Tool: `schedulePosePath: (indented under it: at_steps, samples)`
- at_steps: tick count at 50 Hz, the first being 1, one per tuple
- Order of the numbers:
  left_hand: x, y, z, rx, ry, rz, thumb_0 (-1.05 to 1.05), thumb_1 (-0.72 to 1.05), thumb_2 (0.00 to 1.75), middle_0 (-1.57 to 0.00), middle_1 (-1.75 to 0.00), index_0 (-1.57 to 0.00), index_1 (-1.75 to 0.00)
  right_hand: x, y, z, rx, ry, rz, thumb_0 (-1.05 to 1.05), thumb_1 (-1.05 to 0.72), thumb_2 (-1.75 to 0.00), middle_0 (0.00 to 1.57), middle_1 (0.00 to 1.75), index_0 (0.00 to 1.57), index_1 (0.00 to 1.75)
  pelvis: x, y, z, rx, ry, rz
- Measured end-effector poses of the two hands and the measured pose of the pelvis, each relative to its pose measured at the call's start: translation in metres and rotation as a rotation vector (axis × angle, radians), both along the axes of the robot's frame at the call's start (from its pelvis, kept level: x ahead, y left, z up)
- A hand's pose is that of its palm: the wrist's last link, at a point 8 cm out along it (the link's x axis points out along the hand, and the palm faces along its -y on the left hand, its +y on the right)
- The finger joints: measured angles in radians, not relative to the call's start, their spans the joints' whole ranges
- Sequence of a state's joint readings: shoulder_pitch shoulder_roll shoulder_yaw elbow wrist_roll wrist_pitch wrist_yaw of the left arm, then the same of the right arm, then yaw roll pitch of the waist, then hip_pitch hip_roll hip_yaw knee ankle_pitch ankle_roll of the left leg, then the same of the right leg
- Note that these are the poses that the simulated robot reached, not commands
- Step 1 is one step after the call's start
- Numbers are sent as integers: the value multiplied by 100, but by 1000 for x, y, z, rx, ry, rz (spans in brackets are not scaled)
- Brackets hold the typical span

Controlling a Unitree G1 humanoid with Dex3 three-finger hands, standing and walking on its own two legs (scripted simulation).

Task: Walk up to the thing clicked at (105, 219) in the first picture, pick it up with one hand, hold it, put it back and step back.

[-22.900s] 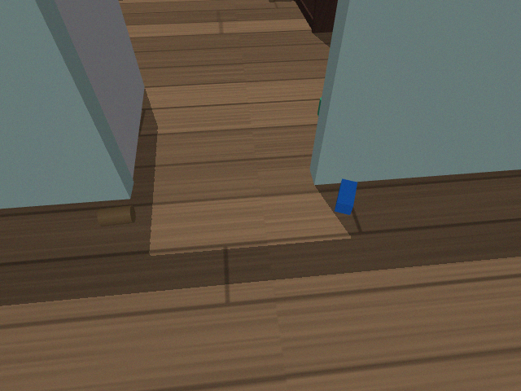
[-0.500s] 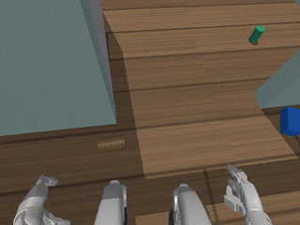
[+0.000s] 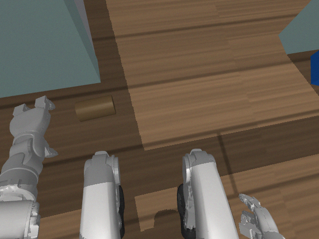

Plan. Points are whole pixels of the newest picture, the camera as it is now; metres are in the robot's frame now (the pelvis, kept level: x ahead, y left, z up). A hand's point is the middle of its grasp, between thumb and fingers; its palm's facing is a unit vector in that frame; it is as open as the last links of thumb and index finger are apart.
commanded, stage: rise first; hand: left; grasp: from above
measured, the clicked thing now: (96, 108) +0.54 +0.24 -0.39
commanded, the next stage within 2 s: none
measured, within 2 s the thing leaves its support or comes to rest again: neither
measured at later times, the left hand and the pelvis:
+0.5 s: hand (59, 120) +0.44 +0.31 -0.22, palm faces -0.41 -0.08 -0.91, open 14.2 cm; pelvis -0.01 +0.01 -0.07, yaw -3 degrees
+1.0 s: hand (68, 115) +0.47 +0.30 -0.26, palm faces -0.43 -0.10 -0.90, open 14.1 cm; pelvis +0.01 +0.01 -0.10, yaw -4 degrees
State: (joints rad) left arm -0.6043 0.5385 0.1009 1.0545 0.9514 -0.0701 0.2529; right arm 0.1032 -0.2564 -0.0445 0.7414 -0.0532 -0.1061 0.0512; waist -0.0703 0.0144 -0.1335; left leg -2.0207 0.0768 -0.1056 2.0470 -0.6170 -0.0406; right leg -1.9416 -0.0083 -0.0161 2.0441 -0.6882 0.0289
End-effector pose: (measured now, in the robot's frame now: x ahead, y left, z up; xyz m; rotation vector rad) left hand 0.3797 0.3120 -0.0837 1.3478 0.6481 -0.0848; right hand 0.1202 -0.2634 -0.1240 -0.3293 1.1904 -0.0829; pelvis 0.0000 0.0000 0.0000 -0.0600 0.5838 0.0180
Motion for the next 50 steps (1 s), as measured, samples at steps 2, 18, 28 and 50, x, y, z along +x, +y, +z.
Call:
schedulePosePath:
  at_steps: [2,18,28,50]
  samples:
    - [6,0,-8,24,-2,-30,0,-55,102,-7,-108,-7,-108,-15,-2,-7,-11,32,-16,1,-89,-90,20,30,20,30,-3,0,-9,-4,-4,-3]
    - [48,-4,-64,103,-27,-191,0,-55,101,-7,-104,-7,-104,-75,-9,-36,-87,178,-62,1,-91,-90,20,30,20,30,-10,7,-61,-36,-22,-13]
    - [67,-7,-86,106,-34,-164,0,-54,99,-7,-105,-8,-104,-70,3,-54,-62,190,-39,1,-91,-90,20,30,20,30,-5,10,-77,-42,-5,-21]
    - [93,-14,-120,92,-17,-148,0,-53,97,-8,-106,-9,-104,-78,1,-72,-43,270,-36,0,-91,-90,20,30,20,30,5,8,-96,-49,10,-39]
